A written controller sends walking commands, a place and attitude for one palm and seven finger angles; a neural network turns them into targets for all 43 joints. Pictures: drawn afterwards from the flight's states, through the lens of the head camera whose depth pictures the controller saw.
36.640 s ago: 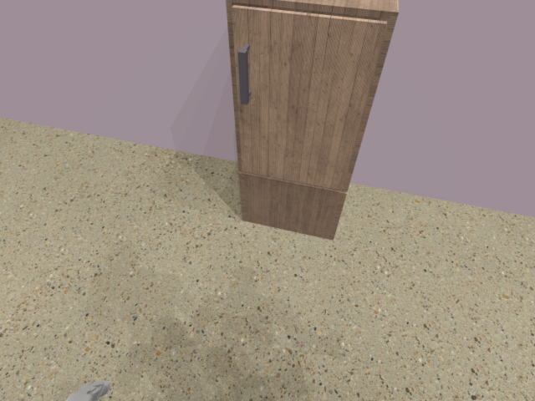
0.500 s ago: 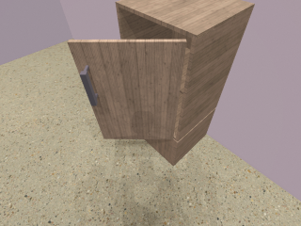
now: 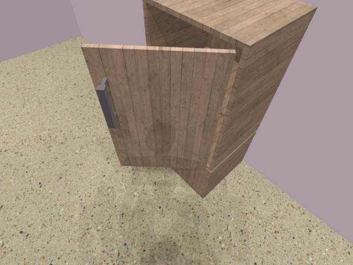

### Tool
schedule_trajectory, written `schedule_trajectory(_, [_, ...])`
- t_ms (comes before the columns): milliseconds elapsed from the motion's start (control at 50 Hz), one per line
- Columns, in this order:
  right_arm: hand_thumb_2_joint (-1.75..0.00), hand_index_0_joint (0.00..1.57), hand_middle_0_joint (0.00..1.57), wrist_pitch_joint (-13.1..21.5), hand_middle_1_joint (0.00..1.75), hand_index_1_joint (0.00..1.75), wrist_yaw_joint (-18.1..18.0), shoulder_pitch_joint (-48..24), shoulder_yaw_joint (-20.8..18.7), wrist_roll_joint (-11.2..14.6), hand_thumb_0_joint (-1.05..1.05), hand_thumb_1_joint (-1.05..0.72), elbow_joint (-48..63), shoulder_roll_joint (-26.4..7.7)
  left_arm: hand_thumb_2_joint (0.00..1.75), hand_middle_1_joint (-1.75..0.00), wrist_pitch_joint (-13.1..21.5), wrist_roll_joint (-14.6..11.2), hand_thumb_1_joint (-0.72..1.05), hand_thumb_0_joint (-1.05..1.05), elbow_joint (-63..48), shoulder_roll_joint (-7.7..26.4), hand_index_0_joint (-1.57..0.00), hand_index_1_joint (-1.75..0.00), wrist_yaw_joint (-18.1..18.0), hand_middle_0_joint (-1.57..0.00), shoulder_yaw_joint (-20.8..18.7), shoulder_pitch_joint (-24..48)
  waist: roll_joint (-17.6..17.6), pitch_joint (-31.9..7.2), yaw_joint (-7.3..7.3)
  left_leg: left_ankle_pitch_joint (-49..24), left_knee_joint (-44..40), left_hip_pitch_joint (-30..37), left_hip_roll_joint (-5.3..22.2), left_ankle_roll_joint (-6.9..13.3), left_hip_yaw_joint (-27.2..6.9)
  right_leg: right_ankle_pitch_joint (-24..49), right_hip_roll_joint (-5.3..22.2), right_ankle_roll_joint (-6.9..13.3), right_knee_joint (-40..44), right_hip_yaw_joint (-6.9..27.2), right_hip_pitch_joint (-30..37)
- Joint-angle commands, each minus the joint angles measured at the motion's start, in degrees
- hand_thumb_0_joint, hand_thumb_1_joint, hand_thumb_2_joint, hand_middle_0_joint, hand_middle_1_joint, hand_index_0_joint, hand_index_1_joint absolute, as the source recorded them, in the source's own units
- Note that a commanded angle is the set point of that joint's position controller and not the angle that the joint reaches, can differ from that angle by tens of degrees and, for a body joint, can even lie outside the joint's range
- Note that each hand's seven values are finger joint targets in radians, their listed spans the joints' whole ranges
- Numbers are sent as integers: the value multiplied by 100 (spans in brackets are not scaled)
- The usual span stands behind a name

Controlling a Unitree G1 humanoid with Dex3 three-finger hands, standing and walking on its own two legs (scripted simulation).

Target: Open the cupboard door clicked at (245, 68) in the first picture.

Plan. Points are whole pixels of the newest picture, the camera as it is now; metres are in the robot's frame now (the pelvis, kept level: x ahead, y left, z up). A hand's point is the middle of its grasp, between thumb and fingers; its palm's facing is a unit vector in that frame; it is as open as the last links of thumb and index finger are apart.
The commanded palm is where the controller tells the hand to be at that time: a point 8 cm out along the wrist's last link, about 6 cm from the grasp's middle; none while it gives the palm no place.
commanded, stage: come to a stop and stand still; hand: left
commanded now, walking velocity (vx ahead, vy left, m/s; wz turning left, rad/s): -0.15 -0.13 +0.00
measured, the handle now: (108, 103) +0.55 +0.25 +0.02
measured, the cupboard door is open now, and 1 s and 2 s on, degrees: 45 45 45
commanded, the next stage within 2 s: look again from close up in 0.88 s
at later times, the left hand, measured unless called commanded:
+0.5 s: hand out of the picture +0.09 +0.17 -0.16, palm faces +0.07 -0.97 -0.23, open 7.3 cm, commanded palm none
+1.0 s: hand out of the picture -0.01 +0.15 -0.16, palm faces +0.03 -0.98 -0.21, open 7.4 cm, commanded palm none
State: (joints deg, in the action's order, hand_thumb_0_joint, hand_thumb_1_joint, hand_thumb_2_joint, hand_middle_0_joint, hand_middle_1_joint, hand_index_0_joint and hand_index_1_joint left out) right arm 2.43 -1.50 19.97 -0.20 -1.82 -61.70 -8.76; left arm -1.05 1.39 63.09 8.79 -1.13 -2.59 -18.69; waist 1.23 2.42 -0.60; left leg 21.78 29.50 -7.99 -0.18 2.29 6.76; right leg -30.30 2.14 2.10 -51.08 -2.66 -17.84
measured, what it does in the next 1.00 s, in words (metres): steps on the spot: right foot, then left foot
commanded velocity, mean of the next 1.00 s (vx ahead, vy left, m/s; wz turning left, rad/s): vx -0.03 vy -0.02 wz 0.00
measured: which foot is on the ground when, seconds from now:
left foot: down 0.00-0.24, up 0.26-0.58, down 0.60-1.00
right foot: up 0.00-0.20, down 0.22-0.64, up 0.66-0.88, down 0.90-1.00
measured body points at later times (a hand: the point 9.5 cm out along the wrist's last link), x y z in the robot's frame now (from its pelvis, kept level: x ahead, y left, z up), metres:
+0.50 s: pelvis +0.01 -0.02 +0.00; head +0.05 -0.03 +0.45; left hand +0.09 +0.22 -0.14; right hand +0.08 -0.25 -0.16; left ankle -0.02 +0.13 -0.69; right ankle +0.09 -0.10 -0.73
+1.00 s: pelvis +0.00 -0.02 +0.00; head +0.03 -0.03 +0.45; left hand -0.01 +0.20 -0.15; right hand -0.01 -0.23 -0.16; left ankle -0.01 +0.11 -0.73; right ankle -0.01 -0.11 -0.73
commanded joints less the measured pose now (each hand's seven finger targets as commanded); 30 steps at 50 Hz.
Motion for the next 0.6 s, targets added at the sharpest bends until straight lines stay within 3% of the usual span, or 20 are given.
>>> schedule_trajectory(0, [-90, 20, 20, 78, 30, 30, -115, 932, -68, -19, 0, -90, -50, -582, 90, -30, 265, -19, 90, 0, -657, 151, -20, -30, 6, -20, 0, 643, -531, 341, 235, -5030, -1068, 941, 1728, 1138, -1516, 68, 274, 11, -1049, 62, -1823])
schedule_trajectory(40, [-90, 20, 20, 112, 30, 30, -160, 682, -60, -4, 0, -90, -10, -550, 90, -30, 217, -48, 90, 0, -638, 10, -20, -30, 15, -20, 40, 585, -485, 239, 85, -5720, -1019, 697, 1497, 888, -1068, 468, 221, -67, -350, -8, -1302])
schedule_trajectory(60, [-90, 20, 20, 112, 30, 30, -171, 582, -64, 16, 0, -90, 4, -611, 90, -30, 188, -55, 90, 0, -623, 28, -20, -30, 3, -20, 46, 559, -640, 131, 53, -6024, -960, 620, 1373, 748, -875, 797, 169, -88, 66, -53, -967])
schedule_trajectory(120, [-90, 20, 20, 46, 30, 30, -180, 392, -164, 62, 0, -90, 7, -771, 90, -30, 175, -63, 90, 0, -618, 232, -20, -30, -58, -20, 3, 419, -784, -134, -40, -6409, -631, 792, 1328, 527, -770, 1352, -12, -38, 1263, -214, -333])
schedule_trajectory(160, [-90, 20, 20, -12, 30, 30, -163, 356, -238, 121, 0, -90, 24, -773, 90, -30, 234, -27, 90, 0, -515, 450, -20, -30, -83, -20, -57, -66, -581, -410, -255, -5895, 26, 735, 1180, 254, -683, 2599, -25, -55, 2314, -240, 411])
schedule_trajectory(180, [-90, 20, 20, -49, 30, 30, -140, 429, -270, 158, 0, -90, 51, -682, 90, -30, 271, -5, 90, 0, -451, 686, -20, -30, -118, -20, -105, -278, -137, -616, -295, -4857, 468, 247, 935, 74, -611, 4210, 301, 60, 2310, 108, 1077])
schedule_trajectory(200, [-90, 20, 20, -88, 30, 30, -122, 611, -310, 186, 0, -90, 104, -522, 90, -30, 299, 18, 90, 0, -430, 989, -20, -30, -167, -20, -184, -444, 662, -1003, -274, -2670, 1401, -670, 367, -128, -351, 6756, 1256, 568, 1891, 1226, 1925])
schedule_trajectory(220, [-90, 20, 20, -140, 30, 30, -118, 583, -314, 214, 0, -90, 163, -333, 90, -30, 284, -31, 90, 0, -363, 1168, -20, -30, -164, -20, -199, -616, 1059, -1180, -315, 1057, 2468, -1186, -187, -290, -255, 8469, 2191, 1304, 2128, 1697, 2208])
schedule_trajectory(240, [-90, 20, 20, -217, 30, 30, -155, 351, -302, 200, 0, -90, 222, -258, 90, -30, 272, -41, 90, 0, -427, 1087, -20, -30, -198, -20, -159, -468, 967, -1006, -292, 1638, 2951, -1268, -97, -251, -726, 8443, 2316, 1521, 2295, 1721, 1887])
schedule_trajectory(260, [-90, 20, 20, -290, 30, 30, -134, 120, -310, 186, 0, -90, 201, -164, 90, -30, 242, -25, 90, 0, -520, 981, -20, -30, -220, -20, -160, -148, 1091, -708, -242, 1566, 3289, -1357, 36, -269, -849, 7553, 2113, 1505, 2438, 1674, 1350])
schedule_trajectory(280, [-90, 20, 20, -336, 30, 30, -108, 51, -317, 175, 0, -90, 185, -156, 90, -30, 204, -12, 90, 0, -644, 884, -20, -30, -227, -20, -137, 225, 879, -456, -135, 1353, 3430, -1401, 108, -291, -889, 6649, 1922, 1395, 2590, 1463, 935])
schedule_trajectory(320, [-90, 20, 20, -425, 30, 30, -46, 98, -316, 153, 0, -90, 142, -96, 90, -30, 164, -8, 90, 0, -840, 852, -20, -30, -206, -20, -128, 602, 548, -357, 69, 860, 3250, -1222, 112, -351, -765, 5183, 1572, 1110, 2877, 1047, 345])
schedule_trajectory(340, [-90, 20, 20, -444, 30, 30, -11, 97, -315, 135, 0, -90, 142, -67, 90, -30, 159, 0, 90, 0, -885, 880, -20, -30, -203, -20, -141, 640, 387, -381, 74, 673, 3018, -1128, 91, -380, -657, 4791, 1443, 1024, 2954, 966, 256])
schedule_trajectory(380, [-90, 20, 20, -472, 30, 30, 36, 28, -320, 108, 0, -90, 227, -121, 90, -30, 124, 22, 90, 0, -973, 1002, -20, -30, -175, -20, -195, 675, 624, -353, 48, 436, 2758, -1059, 82, -415, -528, 3535, 1404, 963, 3200, 1030, -39])
schedule_trajectory(440, [-90, 20, 20, -422, 30, 30, 68, -176, -322, 83, 0, -90, 387, -162, 90, -30, 87, 69, 90, 0, -1024, 1057, -20, -30, -152, -20, -256, 602, 667, -298, -63, 428, 2002, -996, 92, -401, -476, 2143, 1369, 975, 3398, 1312, -73])
schedule_trajectory(480, [-90, 20, 20, -371, 30, 30, 88, -180, -297, 84, 0, -90, 464, -204, 90, -30, 68, 68, 90, 0, -1059, 1115, -20, -30, -126, -20, -254, 587, 728, -302, -47, 311, 1339, -853, 36, -354, -403, 1452, 1261, 880, 3466, 1411, -61])
schedule_trajectory(500, [-90, 20, 20, -338, 30, 30, 83, -49, -286, 86, 0, -90, 445, -203, 90, -30, 57, 49, 90, 0, -1062, 1100, -20, -30, -118, -20, -251, 605, 653, -368, 28, 97, 867, -539, 14, -322, -367, 1092, 1208, 802, 3457, 1411, -173])
schedule_trajectory(540, [-90, 20, 20, -271, 30, 30, 70, 321, -245, 91, 0, -90, 309, -150, 90, -30, 34, 3, 90, 0, -1032, 995, -20, -30, -102, -20, -210, 661, 524, -407, 203, -487, -438, 460, -43, -292, -290, 280, 879, 453, 3255, 1130, -657])
schedule_trajectory(560, [-90, 20, 20, -227, 30, 30, 46, 467, -252, 78, 0, -90, 271, -319, 90, -30, 14, -22, 90, 0, -1053, 788, -20, -30, -93, -20, -154, 656, 19, -346, 258, -364, -895, 644, 213, -225, -562, 139, 608, 230, 2873, 874, -825])
schedule_trajectory(580, [-90, 20, 20, -199, 30, 30, 29, 395, -276, 9, 0, -90, 345, -596, 90, -30, -10, -71, 90, 0, -1078, 483, -20, -30, -59, -20, -85, 598, -1045, -144, 215, 308, -1568, 89, 1007, 69, -1719, 182, 124, -29, 2194, 433, -907])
